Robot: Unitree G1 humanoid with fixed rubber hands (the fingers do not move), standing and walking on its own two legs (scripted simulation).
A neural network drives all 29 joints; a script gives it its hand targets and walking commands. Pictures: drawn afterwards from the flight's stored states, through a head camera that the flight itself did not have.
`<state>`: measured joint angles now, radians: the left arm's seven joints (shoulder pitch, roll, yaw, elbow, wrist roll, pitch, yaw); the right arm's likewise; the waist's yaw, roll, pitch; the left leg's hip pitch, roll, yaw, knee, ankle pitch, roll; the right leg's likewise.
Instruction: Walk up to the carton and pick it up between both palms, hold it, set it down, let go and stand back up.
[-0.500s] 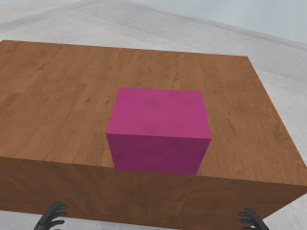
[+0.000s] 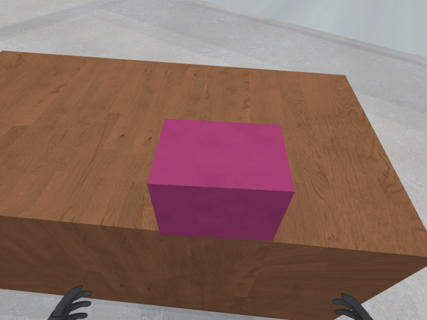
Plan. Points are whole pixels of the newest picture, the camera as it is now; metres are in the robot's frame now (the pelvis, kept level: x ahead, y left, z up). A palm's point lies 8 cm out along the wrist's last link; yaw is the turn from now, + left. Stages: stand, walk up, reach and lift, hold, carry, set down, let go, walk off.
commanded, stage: stand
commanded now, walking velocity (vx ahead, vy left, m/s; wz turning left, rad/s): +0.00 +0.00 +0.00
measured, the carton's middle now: (219, 180) +0.39 -0.01 +0.02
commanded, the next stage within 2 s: none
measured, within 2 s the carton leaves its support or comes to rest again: neither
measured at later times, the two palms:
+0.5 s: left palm out of the picture +0.12 +0.28 -0.08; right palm out of the picture +0.11 -0.29 -0.08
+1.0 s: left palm out of the picture +0.11 +0.29 -0.09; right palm out of the picture +0.11 -0.29 -0.08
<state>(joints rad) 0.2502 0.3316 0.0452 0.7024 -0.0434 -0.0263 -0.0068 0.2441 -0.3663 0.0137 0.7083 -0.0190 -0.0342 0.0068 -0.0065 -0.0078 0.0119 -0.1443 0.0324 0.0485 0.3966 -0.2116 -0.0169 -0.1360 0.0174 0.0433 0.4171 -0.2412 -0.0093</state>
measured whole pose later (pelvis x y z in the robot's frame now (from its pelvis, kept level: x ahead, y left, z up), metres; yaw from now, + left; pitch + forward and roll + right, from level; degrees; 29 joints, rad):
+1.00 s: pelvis +0.00 +0.00 +0.00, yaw +0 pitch -3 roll +0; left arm 0.22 0.34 0.05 0.76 -0.04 -0.02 -0.01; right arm 0.24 -0.37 0.01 0.74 -0.02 -0.03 0.01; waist -0.01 -0.01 0.02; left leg -0.14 0.03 0.05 0.40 -0.21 -0.02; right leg -0.14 0.02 0.04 0.42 -0.24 -0.01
